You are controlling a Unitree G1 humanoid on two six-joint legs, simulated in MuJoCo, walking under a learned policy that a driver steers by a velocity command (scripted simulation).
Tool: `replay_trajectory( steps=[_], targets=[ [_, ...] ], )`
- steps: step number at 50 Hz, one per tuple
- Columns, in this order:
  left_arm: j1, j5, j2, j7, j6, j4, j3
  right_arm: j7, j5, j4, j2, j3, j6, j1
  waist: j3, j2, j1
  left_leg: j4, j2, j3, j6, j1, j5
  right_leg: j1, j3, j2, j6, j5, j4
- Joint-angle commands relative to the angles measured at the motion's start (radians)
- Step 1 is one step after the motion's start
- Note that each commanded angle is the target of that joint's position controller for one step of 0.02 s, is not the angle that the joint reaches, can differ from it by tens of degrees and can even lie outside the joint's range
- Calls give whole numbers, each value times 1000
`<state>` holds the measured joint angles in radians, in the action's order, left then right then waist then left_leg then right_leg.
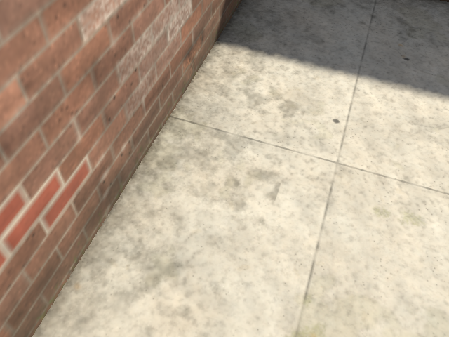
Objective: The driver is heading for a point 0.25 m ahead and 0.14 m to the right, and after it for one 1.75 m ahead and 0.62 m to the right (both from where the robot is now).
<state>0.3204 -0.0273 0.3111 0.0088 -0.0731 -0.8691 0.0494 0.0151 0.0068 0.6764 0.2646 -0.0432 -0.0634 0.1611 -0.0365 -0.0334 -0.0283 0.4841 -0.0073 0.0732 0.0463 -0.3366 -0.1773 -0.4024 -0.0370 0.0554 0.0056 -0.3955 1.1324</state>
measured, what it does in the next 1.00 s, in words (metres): walks ahead, turning right: right foot, then left foot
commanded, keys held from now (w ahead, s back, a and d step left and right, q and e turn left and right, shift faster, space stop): w+e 0.92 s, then w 0.08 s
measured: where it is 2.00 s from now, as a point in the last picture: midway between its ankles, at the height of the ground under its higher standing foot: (356, 205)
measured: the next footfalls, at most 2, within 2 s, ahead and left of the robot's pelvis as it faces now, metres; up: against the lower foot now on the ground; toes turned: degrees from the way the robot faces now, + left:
right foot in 0.40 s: +0.36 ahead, -0.17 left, +0.00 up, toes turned -16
left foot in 0.88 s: +0.70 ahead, -0.08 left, +0.00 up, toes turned -34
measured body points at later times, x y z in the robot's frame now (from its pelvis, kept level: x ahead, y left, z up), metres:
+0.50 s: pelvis +0.27 -0.07 -0.02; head +0.31 -0.09 +0.43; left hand +0.51 +0.14 -0.11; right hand +0.26 -0.37 -0.14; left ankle +0.14 +0.10 -0.63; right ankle +0.33 -0.16 -0.74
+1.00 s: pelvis +0.56 -0.12 -0.01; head +0.58 -0.13 +0.44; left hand +0.78 +0.07 -0.12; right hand +0.55 -0.44 -0.09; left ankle +0.66 -0.06 -0.74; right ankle +0.40 -0.18 -0.65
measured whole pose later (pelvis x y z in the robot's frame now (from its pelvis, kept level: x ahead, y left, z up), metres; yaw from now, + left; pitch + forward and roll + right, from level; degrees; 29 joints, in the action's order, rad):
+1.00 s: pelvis +0.56 -0.12 -0.01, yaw -34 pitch +1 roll +1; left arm 0.33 -0.02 0.31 -0.01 -0.02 -0.72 0.06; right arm 0.02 0.01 0.72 0.27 -0.05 -0.11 0.15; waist -0.01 -0.04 -0.02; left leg 0.51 -0.03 0.01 0.02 -0.36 -0.18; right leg -0.38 -0.11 -0.04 0.03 -0.43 1.16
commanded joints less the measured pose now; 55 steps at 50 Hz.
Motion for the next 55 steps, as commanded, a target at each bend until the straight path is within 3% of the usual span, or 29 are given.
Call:
replay_trajectory(
  steps=[1,4,8,12,15,18,19,20,21,22,23,24,25,26,27,30,35,37,40,42,43,44,45,46,47,49,51,52,55],
  targets=[
    [14,1,76,-5,9,68,25,0,6,-9,100,-35,-29,47,71,144,22,-313,268,-264,156,218,72,-216,-63,91,-11,118,31],
    [-17,3,48,-11,35,89,23,-5,12,30,116,-44,-50,41,27,105,7,-355,266,-143,156,181,182,-262,-81,92,-32,207,-26],
    [-112,9,35,5,29,127,20,-18,14,69,145,-50,-47,64,-4,83,35,-367,242,-12,129,225,237,-294,-65,75,-30,407,-240],
    [-263,8,4,32,25,190,1,-33,-6,108,177,-58,-32,125,-52,60,99,-362,268,55,115,318,249,-312,13,59,-5,464,-432],
    [-320,6,10,54,24,232,1,-30,-13,133,192,-66,-9,163,-64,69,111,-305,291,94,100,419,358,-320,61,37,32,394,-491],
    [-260,6,55,63,31,248,24,-39,-25,128,231,-76,15,138,7,121,46,-122,295,133,66,471,815,-172,141,-48,92,236,-494],
    [-160,3,88,60,35,230,44,-43,-27,124,242,-79,24,126,65,131,-14,22,285,144,52,455,928,-44,160,-88,119,203,-501],
    [0,2,141,47,38,190,76,-47,-30,119,236,-74,27,108,146,109,-104,236,247,166,19,359,882,195,150,-125,158,263,-572],
    [129,0,235,22,51,162,109,-48,-3,99,180,-54,16,138,236,-35,-137,555,191,166,-28,97,467,497,-92,20,220,299,-590],
    [56,-2,305,20,44,196,113,-34,8,44,61,-17,-18,199,331,-248,-16,912,-51,26,-91,-328,-381,778,-697,256,430,136,-741],
    [79,5,221,27,32,210,87,-15,-24,34,155,-31,-60,104,397,-106,-95,961,-10,-184,-64,-426,-383,802,-768,281,416,82,-837],
    [56,11,171,26,19,204,74,-7,-55,5,171,-35,-79,27,263,-64,-92,918,34,-177,-39,-473,-307,702,-613,247,370,130,-838],
    [-2,8,145,28,11,206,66,-12,-41,7,153,-31,-86,19,157,29,-38,810,80,-170,-32,-443,-233,542,-487,195,329,241,-838],
    [-61,10,106,24,8,217,56,-20,-14,18,164,-39,-81,17,121,32,-4,719,111,-167,-38,-380,-193,430,-404,160,305,337,-845],
    [-95,21,90,18,8,237,48,-19,-4,24,167,-44,-69,37,98,15,26,684,124,-170,-46,-318,-163,347,-362,134,301,404,-868],
    [-93,17,116,4,3,239,55,-19,9,17,133,-38,-38,44,74,9,49,555,117,-141,-94,-269,-109,221,-290,106,310,524,-906],
    [-34,7,146,-21,18,218,65,-11,5,-32,81,-14,-39,-142,35,-36,-19,170,45,-114,-126,-187,217,127,-196,16,229,407,-891],
    [5,4,152,-23,23,203,67,-3,-8,-48,91,-15,-45,-194,34,-46,-43,95,20,-119,-123,-148,270,138,-235,31,214,344,-876],
    [32,0,138,-27,31,191,66,8,-15,-59,130,-30,-57,-206,37,-63,-37,18,14,-159,-96,-134,212,229,-329,68,197,285,-794],
    [16,4,137,-29,36,194,68,10,-18,-49,153,-42,-67,-155,43,-94,-1,-1,12,-156,-64,-73,126,258,-380,84,180,302,-732],
    [2,6,119,-28,38,199,62,6,-15,-28,165,-53,-72,-78,69,-96,42,-40,8,-138,-39,32,124,247,-373,56,159,334,-670],
    [0,12,71,-25,36,209,44,-1,0,-12,199,-68,-78,34,163,-63,97,-32,82,-192,7,230,106,191,-324,2,125,331,-497],
    [82,8,7,-23,30,231,24,-9,22,0,278,-87,-76,164,319,128,103,-47,302,-493,121,584,-18,-68,-197,-118,55,104,-170],
    [141,-10,27,-25,24,250,17,1,4,32,276,-91,-61,219,373,377,84,-162,436,-870,213,695,-302,-309,-136,-135,26,-213,66],
    [96,-15,116,-26,26,227,38,2,-10,18,189,-67,-57,175,239,240,103,-203,402,-817,184,592,-449,-385,-162,-76,17,-141,157],
    [-29,12,122,-23,32,239,42,1,8,22,132,-48,-45,102,73,115,94,-226,315,-552,140,351,-258,-357,-107,-16,12,-3,135],
    [-43,9,88,-13,33,240,40,-3,20,37,97,-33,-51,69,21,146,58,-272,248,-408,135,227,-111,-288,-101,20,13,73,41],
    [-38,6,68,-10,34,236,36,-3,15,47,92,-33,-56,72,23,156,52,-290,235,-368,141,210,-62,-267,-90,26,10,84,3],
    [-96,18,31,-6,31,254,19,-5,-1,78,131,-43,-64,88,14,124,48,-330,242,-287,173,204,84,-277,-57,47,-4,151,-154]
  ],
)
